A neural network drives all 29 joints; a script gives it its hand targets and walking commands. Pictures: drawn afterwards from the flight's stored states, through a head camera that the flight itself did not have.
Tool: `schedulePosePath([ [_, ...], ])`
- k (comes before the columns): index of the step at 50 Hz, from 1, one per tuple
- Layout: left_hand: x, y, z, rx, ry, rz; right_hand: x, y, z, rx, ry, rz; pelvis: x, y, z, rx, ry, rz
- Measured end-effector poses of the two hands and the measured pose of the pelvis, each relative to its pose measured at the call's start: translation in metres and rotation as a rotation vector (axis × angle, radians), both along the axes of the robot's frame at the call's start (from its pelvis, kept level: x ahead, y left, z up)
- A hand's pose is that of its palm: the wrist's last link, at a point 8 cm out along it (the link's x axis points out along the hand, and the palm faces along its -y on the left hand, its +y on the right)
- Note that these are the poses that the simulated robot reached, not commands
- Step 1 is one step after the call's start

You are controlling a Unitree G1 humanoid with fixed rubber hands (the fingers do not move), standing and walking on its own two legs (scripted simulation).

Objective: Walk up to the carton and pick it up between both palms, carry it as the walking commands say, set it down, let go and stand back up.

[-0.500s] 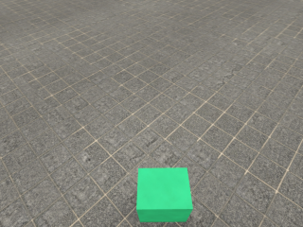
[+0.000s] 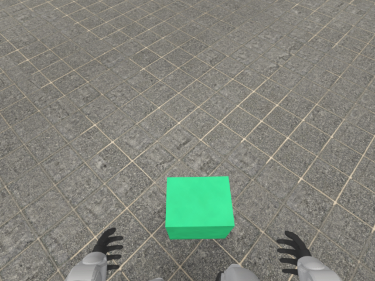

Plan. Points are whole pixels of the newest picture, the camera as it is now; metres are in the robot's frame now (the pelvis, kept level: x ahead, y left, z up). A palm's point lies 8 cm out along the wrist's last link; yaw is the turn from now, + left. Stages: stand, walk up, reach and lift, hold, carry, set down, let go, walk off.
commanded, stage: reach and lift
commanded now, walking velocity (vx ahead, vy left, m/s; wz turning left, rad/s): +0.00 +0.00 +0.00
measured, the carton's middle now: (197, 209) +0.42 -0.03 -0.61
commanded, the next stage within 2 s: none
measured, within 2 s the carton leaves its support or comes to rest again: neither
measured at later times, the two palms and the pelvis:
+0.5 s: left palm (117, 247) +0.20 +0.19 -0.15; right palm (301, 250) +0.19 -0.26 -0.15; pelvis -0.08 -0.04 -0.05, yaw +7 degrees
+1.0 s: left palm (119, 192) +0.35 +0.21 -0.17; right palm (279, 193) +0.34 -0.25 -0.18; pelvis -0.10 -0.05 -0.08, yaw +7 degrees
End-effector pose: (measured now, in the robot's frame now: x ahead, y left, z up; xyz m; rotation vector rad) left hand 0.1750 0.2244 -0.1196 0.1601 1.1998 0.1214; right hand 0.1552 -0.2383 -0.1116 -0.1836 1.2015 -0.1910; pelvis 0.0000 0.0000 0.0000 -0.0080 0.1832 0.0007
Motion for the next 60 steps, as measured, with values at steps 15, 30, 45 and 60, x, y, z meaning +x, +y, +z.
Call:
schedulePosePath([
  [15,-0.037,-0.007,-0.017,-0.040,-0.022,0.051,0.001,0.005,-0.024,0.079,-0.036,0.040,-0.029,-0.024,-0.018,0.001,0.128,0.120],
  [30,0.057,-0.029,-0.025,-0.037,-0.163,-0.035,0.054,-0.021,-0.042,0.089,-0.164,-0.004,-0.091,-0.051,-0.059,0.017,0.109,0.103],
  [45,0.146,-0.019,-0.044,-0.041,-0.313,-0.029,0.155,-0.006,-0.063,0.078,-0.313,-0.024,-0.103,-0.055,-0.075,0.005,0.249,0.107],
  [60,0.243,-0.025,-0.061,-0.063,-0.502,-0.057,0.249,-0.029,-0.063,0.067,-0.527,-0.039,-0.073,-0.038,-0.089,-0.022,0.476,0.124],
])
